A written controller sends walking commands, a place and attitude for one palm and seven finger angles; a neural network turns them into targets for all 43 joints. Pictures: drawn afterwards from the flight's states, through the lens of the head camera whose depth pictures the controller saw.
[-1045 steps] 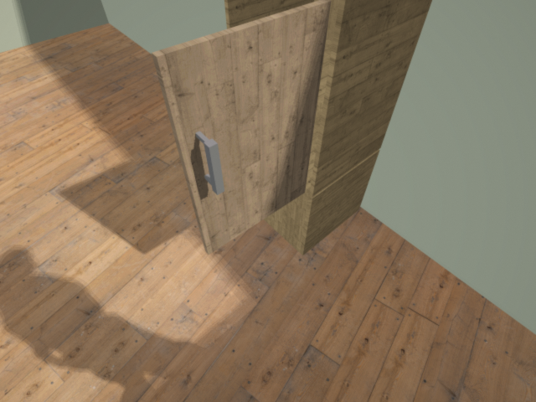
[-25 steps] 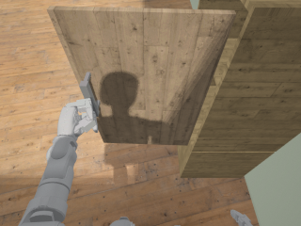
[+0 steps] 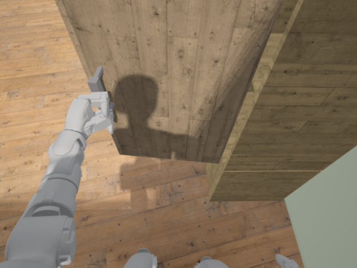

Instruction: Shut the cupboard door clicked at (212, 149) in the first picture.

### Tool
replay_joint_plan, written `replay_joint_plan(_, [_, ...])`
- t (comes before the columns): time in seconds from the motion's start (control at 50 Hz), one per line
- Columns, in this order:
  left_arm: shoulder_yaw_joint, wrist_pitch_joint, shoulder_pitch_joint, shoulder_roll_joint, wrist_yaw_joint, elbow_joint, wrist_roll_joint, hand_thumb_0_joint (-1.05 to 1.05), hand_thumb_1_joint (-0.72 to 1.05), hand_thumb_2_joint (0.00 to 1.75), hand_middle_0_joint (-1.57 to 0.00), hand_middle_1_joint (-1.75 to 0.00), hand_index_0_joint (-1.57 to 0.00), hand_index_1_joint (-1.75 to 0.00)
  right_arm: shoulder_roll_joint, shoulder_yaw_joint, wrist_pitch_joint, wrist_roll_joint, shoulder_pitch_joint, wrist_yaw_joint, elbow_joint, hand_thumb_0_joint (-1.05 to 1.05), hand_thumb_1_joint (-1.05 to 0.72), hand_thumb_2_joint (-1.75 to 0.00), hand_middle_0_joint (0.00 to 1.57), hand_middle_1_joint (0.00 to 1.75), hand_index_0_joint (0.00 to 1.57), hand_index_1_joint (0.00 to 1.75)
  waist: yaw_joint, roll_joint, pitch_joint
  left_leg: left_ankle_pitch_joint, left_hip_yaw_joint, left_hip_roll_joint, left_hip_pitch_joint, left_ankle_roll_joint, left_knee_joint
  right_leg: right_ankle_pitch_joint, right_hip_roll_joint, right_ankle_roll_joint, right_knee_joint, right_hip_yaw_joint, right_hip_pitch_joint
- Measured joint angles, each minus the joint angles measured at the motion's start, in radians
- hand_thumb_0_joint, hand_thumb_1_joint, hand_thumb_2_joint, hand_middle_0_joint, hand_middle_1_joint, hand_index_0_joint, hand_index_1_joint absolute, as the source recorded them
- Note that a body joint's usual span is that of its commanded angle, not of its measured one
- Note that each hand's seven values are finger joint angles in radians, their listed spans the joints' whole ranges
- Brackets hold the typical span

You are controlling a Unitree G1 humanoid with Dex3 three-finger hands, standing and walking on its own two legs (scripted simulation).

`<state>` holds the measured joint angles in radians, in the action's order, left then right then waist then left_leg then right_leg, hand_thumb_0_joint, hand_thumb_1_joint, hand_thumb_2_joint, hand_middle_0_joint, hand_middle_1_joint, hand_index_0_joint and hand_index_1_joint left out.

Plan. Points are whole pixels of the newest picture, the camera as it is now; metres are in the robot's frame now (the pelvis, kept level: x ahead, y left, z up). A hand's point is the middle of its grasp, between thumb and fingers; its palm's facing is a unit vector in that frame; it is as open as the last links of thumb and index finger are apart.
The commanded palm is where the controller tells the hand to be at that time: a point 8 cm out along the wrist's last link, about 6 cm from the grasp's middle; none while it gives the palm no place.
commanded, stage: push the door shut along its arc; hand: left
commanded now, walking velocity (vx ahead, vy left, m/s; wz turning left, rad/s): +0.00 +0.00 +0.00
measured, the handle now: (104, 95) +0.51 +0.18 +0.07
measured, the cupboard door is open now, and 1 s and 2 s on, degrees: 84 69 57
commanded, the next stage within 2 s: pull the fist back off the door in 1.44 s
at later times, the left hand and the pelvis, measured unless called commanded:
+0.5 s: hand (117, 102) +0.48 +0.14 +0.08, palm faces -0.29 -0.96 -0.03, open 3.1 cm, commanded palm +0.48 +0.18 +0.07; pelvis -0.01 +0.02 -0.02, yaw -1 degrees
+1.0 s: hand (145, 83) +0.54 +0.07 +0.08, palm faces -0.40 -0.92 +0.00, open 3.1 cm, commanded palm +0.55 +0.12 +0.07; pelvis -0.01 +0.02 -0.04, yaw -3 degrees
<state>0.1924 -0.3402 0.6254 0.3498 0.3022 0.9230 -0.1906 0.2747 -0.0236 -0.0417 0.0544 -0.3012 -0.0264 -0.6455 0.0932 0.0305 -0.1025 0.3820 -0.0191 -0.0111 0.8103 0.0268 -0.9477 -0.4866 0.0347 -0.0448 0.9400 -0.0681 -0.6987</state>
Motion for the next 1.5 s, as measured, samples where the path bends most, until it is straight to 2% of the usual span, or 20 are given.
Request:
replay_joint_plan(0.22, [0.028, -0.02, 0.108, 0.03, 0.045, 0.107, 0.017, 0.02, 0.9, 0.91, -1.3, -1.5, -1.31, -1.5, 0.004, 0.002, 0.019, -0.008, -0.043, 0.011, -0.017, 0.0, -0.9, -0.9, 0.2, 0.3, 0.2, 0.3, 0.027, 0.003, -0.005, 0.009, -0.004, -0.003, 0.056, 0.009, -0.034, -0.004, 0.002, 0.007, 0.028, 0.004, -0.055])
replay_joint_plan(0.44, [0.025, -0.001, 0.248, 0.083, 0.09, 0.211, 0.034, 0.02, 0.9, 0.9, -1.3, -1.5, -1.32, -1.5, 0.01, 0.0, 0.014, -0.018, -0.062, 0.017, -0.019, 0.0, -0.9, -0.9, 0.2, 0.3, 0.2, 0.3, 0.06, 0.008, -0.008, 0.016, 0.003, -0.008, 0.137, 0.018, -0.081, -0.003, 0.006, 0.013, 0.057, -0.004, -0.125])
replay_joint_plan(0.62, [0.031, 0.017, 0.344, 0.095, 0.095, 0.268, 0.05, 0.02, 0.9, 0.9, -1.3, -1.5, -1.3, -1.5, 0.011, -0.006, 0.008, -0.028, -0.072, 0.023, -0.021, 0.0, -0.9, -0.9, 0.2, 0.3, 0.2, 0.3, 0.079, 0.013, -0.012, 0.023, 0.0, -0.011, 0.191, 0.026, -0.112, -0.006, 0.008, 0.021, 0.082, -0.002, -0.176])
replay_joint_plan(0.78, [-0.007, 0.036, 0.459, 0.106, 0.1, 0.325, 0.075, 0.02, 0.9, 0.9, -1.3, -1.5, -1.3, -1.5, 0.011, -0.011, -0.003, -0.039, -0.079, 0.027, -0.032, 0.0, -0.9, -0.9, 0.2, 0.3, 0.2, 0.3, 0.097, 0.022, -0.009, 0.032, 0.006, -0.012, 0.254, 0.03, -0.151, -0.014, 0.008, 0.024, 0.114, -0.008, -0.234])
replay_joint_plan(0.96, [0.026, 0.063, 0.57, 0.12, 0.095, 0.371, 0.11, 0.02, 0.9, 0.9, -1.3, -1.5, -1.3, -1.5, 0.012, -0.016, -0.007, -0.053, -0.088, 0.029, -0.024, 0.0, -0.9, -0.9, 0.2, 0.3, 0.2, 0.3, 0.136, 0.033, -0.011, 0.046, 0.001, -0.023, 0.32, 0.029, -0.189, -0.025, 0.017, 0.021, 0.153, -0.003, -0.304])
replay_joint_plan(1.04, [0.058, 0.079, 0.61, 0.149, 0.094, 0.405, 0.134, 0.02, 0.9, 0.91, -1.3, -1.5, -1.3, -1.5, 0.011, -0.021, -0.002, -0.057, -0.099, 0.028, -0.012, 0.0, -0.9, -0.9, 0.2, 0.3, 0.2, 0.3, 0.158, 0.038, -0.012, 0.055, -0.003, -0.033, 0.343, 0.026, -0.205, -0.031, 0.025, 0.018, 0.169, 0.003, -0.331])
replay_joint_plan(1.14, [0.082, 0.086, 0.627, 0.194, 0.114, 0.413, 0.155, 0.0, 0.86, 0.9, -1.3, -1.5, -1.29, -1.5, 0.008, -0.023, 0.008, -0.06, -0.12, 0.024, -0.009, 0.0, -0.9, -0.9, 0.2, 0.3, 0.2, 0.3, 0.168, 0.043, -0.012, 0.066, -0.004, -0.043, 0.365, 0.02, -0.222, -0.039, 0.035, 0.012, 0.187, 0.004, -0.356])
replay_joint_plan(1.32, [0.051, 0.131, 0.702, 0.248, 0.169, 0.452, 0.154, -0.01, 0.84, 0.9, -1.3, -1.5, -1.3, -1.5, 0.005, -0.032, 0.004, -0.059, -0.121, 0.006, -0.041, 0.0, -0.9, -0.9, 0.21, 0.3, 0.2, 0.3, 0.179, 0.036, -0.005, 0.075, 0.017, -0.051, 0.396, 0.008, -0.247, -0.048, 0.046, -0.002, 0.203, -0.015, -0.38])
replay_joint_plan(1.5, [0.009, 0.159, 0.786, 0.258, 0.17, 0.467, 0.152, -0.01, 0.86, 0.92, -1.3, -1.5, -1.3, -1.5, 0.012, -0.027, -0.03, -0.07, -0.088, -0.007, -0.07, 0.0, -0.9, -0.9, 0.2, 0.3, 0.2, 0.3, 0.192, 0.031, -0.004, 0.083, 0.036, -0.051, 0.454, 0.004, -0.284, -0.059, 0.047, -0.008, 0.233, -0.034, -0.428])
